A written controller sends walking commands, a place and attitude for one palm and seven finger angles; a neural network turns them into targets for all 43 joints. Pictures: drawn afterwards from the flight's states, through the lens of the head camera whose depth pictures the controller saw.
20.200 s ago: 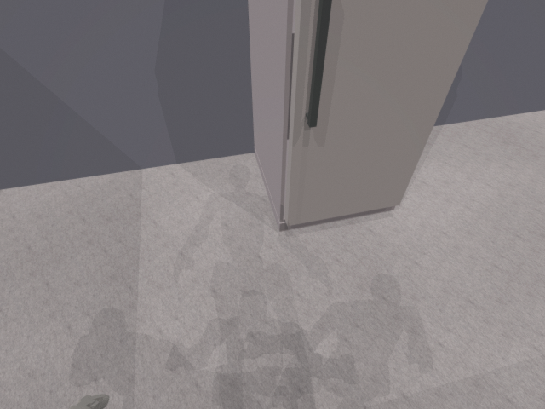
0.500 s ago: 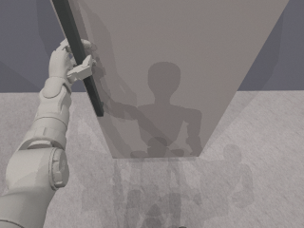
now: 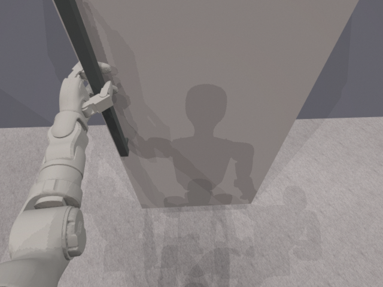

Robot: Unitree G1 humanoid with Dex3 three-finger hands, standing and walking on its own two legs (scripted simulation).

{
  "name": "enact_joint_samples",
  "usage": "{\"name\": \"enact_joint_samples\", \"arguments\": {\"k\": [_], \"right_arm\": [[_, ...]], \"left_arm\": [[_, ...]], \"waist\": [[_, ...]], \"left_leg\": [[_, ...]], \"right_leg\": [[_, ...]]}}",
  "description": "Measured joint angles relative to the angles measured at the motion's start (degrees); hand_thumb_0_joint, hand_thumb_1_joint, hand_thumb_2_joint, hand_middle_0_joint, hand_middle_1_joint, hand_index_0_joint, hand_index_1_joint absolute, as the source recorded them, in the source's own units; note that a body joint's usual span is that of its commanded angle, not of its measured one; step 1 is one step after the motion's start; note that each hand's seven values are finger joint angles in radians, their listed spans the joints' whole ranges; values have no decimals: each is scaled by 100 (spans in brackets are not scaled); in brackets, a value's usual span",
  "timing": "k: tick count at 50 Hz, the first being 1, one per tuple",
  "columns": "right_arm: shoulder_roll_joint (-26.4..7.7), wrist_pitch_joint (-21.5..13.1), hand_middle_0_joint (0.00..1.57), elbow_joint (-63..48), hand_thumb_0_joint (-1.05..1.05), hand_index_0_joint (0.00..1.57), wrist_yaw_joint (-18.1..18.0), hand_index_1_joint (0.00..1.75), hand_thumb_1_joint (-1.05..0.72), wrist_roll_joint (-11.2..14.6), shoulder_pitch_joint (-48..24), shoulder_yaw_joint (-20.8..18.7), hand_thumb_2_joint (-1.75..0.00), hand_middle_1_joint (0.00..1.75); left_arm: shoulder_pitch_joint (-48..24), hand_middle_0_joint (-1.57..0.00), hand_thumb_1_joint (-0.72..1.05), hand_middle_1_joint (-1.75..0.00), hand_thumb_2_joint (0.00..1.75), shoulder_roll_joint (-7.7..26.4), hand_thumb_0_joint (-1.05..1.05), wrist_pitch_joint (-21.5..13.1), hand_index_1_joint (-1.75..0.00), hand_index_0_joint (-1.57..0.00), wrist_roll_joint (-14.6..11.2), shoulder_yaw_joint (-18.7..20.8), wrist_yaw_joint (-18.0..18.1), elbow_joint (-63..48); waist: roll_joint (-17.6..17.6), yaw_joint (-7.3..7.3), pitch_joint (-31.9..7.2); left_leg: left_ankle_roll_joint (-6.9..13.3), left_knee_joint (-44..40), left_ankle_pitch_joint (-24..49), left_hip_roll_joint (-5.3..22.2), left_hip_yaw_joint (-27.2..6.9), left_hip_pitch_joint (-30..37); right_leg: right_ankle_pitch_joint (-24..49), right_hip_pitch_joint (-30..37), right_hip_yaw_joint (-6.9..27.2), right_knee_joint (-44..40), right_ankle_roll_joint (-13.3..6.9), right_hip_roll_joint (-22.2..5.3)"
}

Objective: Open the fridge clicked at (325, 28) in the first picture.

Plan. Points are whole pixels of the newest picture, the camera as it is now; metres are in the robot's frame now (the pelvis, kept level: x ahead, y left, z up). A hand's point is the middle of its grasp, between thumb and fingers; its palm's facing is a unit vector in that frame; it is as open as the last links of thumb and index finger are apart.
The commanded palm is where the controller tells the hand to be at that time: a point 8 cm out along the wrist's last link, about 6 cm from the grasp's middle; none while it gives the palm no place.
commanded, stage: grip the handle and tug to test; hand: left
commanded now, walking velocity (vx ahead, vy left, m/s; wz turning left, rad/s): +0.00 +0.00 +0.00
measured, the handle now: (105, 92) +0.52 +0.19 +0.11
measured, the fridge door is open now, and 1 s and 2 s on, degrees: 0 13 37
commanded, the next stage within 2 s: pull the door a little, standing still in 0.04 s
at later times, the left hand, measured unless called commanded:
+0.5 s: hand (106, 98) +0.46 +0.16 +0.15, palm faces +0.04 -1.00 +0.00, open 5.9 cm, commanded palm +0.39 +0.22 +0.15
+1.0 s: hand (106, 141) +0.35 +0.15 +0.14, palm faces +0.09 -0.97 -0.23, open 6.6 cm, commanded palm +0.32 +0.20 +0.14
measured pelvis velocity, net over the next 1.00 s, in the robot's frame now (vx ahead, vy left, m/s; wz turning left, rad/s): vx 0.08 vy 0.01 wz -0.09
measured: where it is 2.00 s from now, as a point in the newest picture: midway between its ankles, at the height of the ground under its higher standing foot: outside the picture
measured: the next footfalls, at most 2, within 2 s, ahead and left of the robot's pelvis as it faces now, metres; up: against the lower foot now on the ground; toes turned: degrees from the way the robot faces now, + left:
left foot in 1.36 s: +0.15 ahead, +0.10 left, +0.00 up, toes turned +12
right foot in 1.60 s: +0.14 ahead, -0.21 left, +0.00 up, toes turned +16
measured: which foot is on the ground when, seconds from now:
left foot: down 0.00-1.00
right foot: down 0.00-1.00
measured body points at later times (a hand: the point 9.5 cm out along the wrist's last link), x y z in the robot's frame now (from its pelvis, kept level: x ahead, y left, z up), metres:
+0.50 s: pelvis +0.04 +0.00 +0.01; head +0.07 -0.01 +0.46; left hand +0.45 +0.22 +0.15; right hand +0.14 -0.25 -0.10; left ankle -0.03 +0.12 -0.72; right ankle +0.00 -0.13 -0.72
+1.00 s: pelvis +0.08 +0.01 +0.03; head +0.10 -0.02 +0.47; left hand +0.34 +0.20 +0.16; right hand +0.25 -0.24 -0.06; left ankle -0.02 +0.14 -0.70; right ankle +0.02 -0.11 -0.70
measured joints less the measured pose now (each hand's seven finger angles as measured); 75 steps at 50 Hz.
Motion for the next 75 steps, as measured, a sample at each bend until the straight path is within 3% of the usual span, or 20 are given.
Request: {"name": "enact_joint_samples", "arguments": {"k": [9,16,26,32,39,42,44,47,50,53,56,57,59,61,64,67,68,70,72,75], "right_arm": [[59,58,20,-113,1,20,29,30,-91,39,-127,-50,-90,30],[83,153,20,-72,1,20,-58,30,-91,-3,-346,-55,-90,30],[145,118,20,-281,1,20,45,30,-91,2,-447,-18,-90,30],[157,108,20,-346,1,20,100,30,-91,32,-409,-14,-90,30],[170,10,20,-506,1,20,134,30,-91,30,-584,-14,-90,30],[177,-53,20,-492,1,20,-60,30,-91,-74,-766,16,-90,30],[139,28,20,-467,1,20,-168,30,-91,-153,-941,34,-90,30],[114,188,20,-508,1,20,-219,30,-91,-217,-1190,18,-90,30],[222,218,19,-672,1,20,-143,30,-91,-318,-1292,-8,-90,30],[388,210,19,-794,1,20,-75,30,-91,-364,-1270,35,-90,30],[424,208,20,-784,1,20,-84,30,-91,-314,-1191,87,-90,30],[433,175,20,-766,1,20,-116,30,-91,-286,-1177,88,-90,30],[409,121,20,-697,1,20,-201,30,-91,-306,-1197,96,-90,30],[370,134,20,-604,1,20,-269,30,-91,-343,-1238,98,-90,30],[350,181,20,-517,1,20,-367,30,-91,-367,-1189,89,-90,30],[348,131,20,-457,1,20,-443,30,-91,-367,-1069,75,-90,30],[334,87,20,-478,1,20,-459,30,-91,-362,-1031,71,-90,30],[509,-21,20,-315,1,20,-455,30,-91,-406,-1121,6,-90,30],[673,-97,20,-196,1,20,-393,30,-91,-489,-1167,-1,-90,30],[769,-224,20,-100,1,20,-290,30,-91,-510,-1162,58,-90,30]], "left_arm": [[1017,-28,75,-140,78,-268,1,443,-139,-28,-86,37,72,-1387],[880,-33,72,-140,80,-394,1,688,-138,-34,18,-128,-39,-1456],[1590,-29,74,-139,79,-466,2,821,-137,-29,-59,-51,163,-2158],[2718,-25,75,-137,78,-599,1,1011,-135,-23,-211,-24,167,-3411],[5060,-26,73,-134,76,-950,1,1249,-132,-21,-406,-185,304,-5967],[5511,-29,65,-134,75,-749,-1,902,-134,-24,122,-584,522,-6402],[5636,-33,61,-136,75,-690,-3,678,-135,-28,339,-834,741,-6500],[5836,-37,59,-137,76,-800,-3,597,-136,-31,487,-1052,1024,-6673],[6071,-40,59,-138,77,-919,-3,662,-136,-31,587,-1107,1272,-6852],[6219,-40,59,-136,78,-957,-4,772,-137,-29,638,-1064,1432,-6967],[6315,-38,60,-135,78,-1062,-3,832,-138,-28,618,-1066,1480,-6971],[6290,-38,60,-136,78,-1055,-3,797,-139,-27,607,-1076,1458,-6976],[6216,-39,60,-136,77,-1084,-4,669,-139,-27,649,-1117,1415,-6996],[6182,-39,60,-136,77,-1156,-4,609,-139,-27,732,-1176,1388,-7074],[6209,-39,60,-137,76,-1194,-4,633,-138,-27,802,-1334,1348,-7280],[6316,-40,61,-138,77,-1197,-4,657,-136,-27,802,-1547,1329,-7568],[6372,-40,61,-138,77,-1193,-4,653,-136,-27,784,-1598,1339,-7703],[6275,-42,61,-139,78,-1060,-4,554,-135,-27,785,-1604,1386,-7719],[6127,-43,61,-139,77,-949,-5,566,-136,-26,864,-1583,1408,-7615],[6047,-43,61,-138,76,-911,-5,645,-137,-26,957,-1589,1408,-7514]], "waist": [[36,77,-58],[11,207,-17],[47,192,-57],[73,266,-57],[130,483,-107],[64,542,38],[41,570,101],[95,563,201],[141,467,307],[92,383,427],[214,382,442],[159,404,456],[71,460,559],[61,465,708],[48,438,820],[72,401,807],[111,420,774],[-120,365,846],[-240,231,955],[-137,191,1025]], "left_leg": [[10,-305,-71,39,124,495],[9,-387,-52,-5,-5,597],[23,-628,37,-8,156,933],[15,-790,192,1,269,1288],[-7,-950,181,-23,274,1763],[29,-631,264,-100,154,1713],[40,-553,291,-159,95,1685],[36,-831,363,-204,46,1857],[-13,-1138,512,-252,-58,2074],[-86,-1039,687,-345,-170,2110],[-167,-28,903,-323,-283,1581],[-154,621,520,-420,-309,1220],[-119,1644,-107,-542,-268,559],[-133,1909,-258,-478,-98,169],[-138,1375,68,-254,240,24],[-144,260,879,-40,469,373],[-16,-209,1230,25,444,603],[128,-292,679,-81,410,710],[47,-462,894,-175,155,739],[-129,-962,1398,-56,-293,819]], "right_leg": [[-46,436,109,-287,22,49],[-51,615,-21,-404,21,3],[8,849,128,-590,14,13],[142,1104,78,-727,-62,1],[114,1428,-100,-892,-85,-27],[47,1635,-173,-972,-44,-110],[-6,1635,-235,-894,-18,-179],[163,1461,-265,-472,20,-237],[182,1310,-139,-108,9,-170],[437,1378,-227,-447,-76,-61],[317,1721,-432,-980,-350,-21],[223,1739,-468,-1050,-426,-73],[41,1707,-546,-1020,-452,-160],[23,1707,-673,-916,-461,-182],[-89,1748,-922,-722,-500,-188],[-387,1705,-1175,-280,-523,-129],[-551,1578,-1199,64,-491,-82],[-990,1150,-669,1171,-169,6],[-1094,768,-182,2140,36,228],[-778,525,91,2193,116,369]]}}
